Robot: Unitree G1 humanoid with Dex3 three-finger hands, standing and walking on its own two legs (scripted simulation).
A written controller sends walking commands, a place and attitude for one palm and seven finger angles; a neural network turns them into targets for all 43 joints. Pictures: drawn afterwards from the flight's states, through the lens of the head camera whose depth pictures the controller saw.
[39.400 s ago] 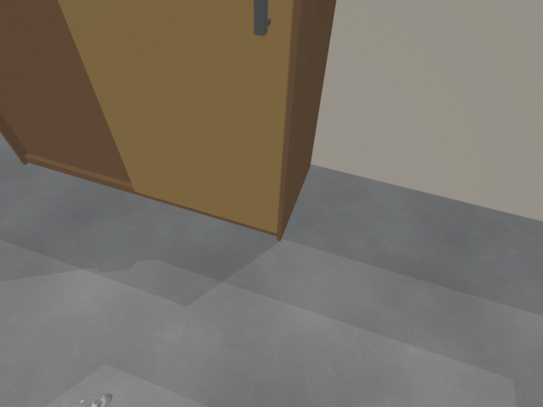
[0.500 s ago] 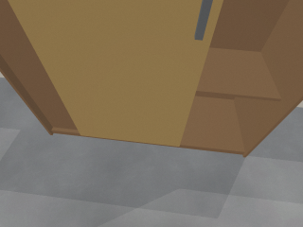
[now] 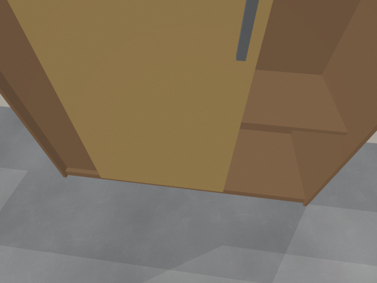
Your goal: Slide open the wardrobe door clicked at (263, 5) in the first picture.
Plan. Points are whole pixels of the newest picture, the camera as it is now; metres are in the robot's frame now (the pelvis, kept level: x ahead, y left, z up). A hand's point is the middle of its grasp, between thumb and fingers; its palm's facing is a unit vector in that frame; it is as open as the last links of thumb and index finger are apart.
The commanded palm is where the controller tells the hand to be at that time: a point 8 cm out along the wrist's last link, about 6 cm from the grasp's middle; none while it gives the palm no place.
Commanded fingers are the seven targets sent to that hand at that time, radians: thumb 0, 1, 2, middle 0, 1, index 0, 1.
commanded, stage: let the arm hang, fingers relaxed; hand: right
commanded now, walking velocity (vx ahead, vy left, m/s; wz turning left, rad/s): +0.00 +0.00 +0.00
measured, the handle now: (247, 18) +0.68 -0.10 +0.24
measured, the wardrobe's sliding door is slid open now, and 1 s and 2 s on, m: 0.47 0.47 0.47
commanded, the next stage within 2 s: look to check the result in 0.02 s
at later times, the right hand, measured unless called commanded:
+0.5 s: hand out of the picture +0.03 -0.18 -0.18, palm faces +0.00 +0.98 -0.20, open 7.4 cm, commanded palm none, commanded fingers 0.00 -0.90 -0.90 0.20 0.30 0.20 0.30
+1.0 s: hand out of the picture +0.04 -0.19 -0.17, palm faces +0.00 +0.98 -0.22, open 7.4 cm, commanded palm none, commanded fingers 0.00 -0.90 -0.90 0.20 0.30 0.20 0.30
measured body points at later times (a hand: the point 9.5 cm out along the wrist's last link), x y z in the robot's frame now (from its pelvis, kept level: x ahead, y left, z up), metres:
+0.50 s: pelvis +0.01 +0.00 +0.00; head +0.04 -0.01 +0.45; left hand +0.03 +0.23 -0.16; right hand +0.03 -0.23 -0.16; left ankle -0.03 +0.13 -0.74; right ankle -0.01 -0.09 -0.74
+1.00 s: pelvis +0.02 +0.00 +0.00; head +0.04 +0.00 +0.45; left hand +0.05 +0.24 -0.15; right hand +0.04 -0.24 -0.16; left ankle -0.03 +0.13 -0.74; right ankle -0.01 -0.09 -0.74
